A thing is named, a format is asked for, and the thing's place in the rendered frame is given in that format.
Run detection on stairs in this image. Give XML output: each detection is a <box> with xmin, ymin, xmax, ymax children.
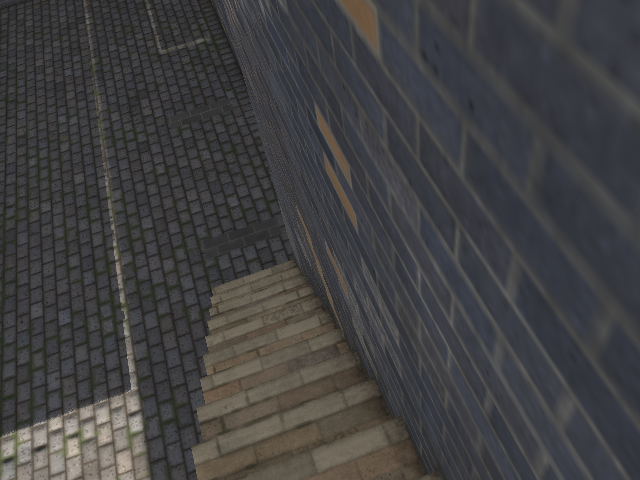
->
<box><xmin>191</xmin><ymin>259</ymin><xmax>441</xmax><ymax>480</ymax></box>

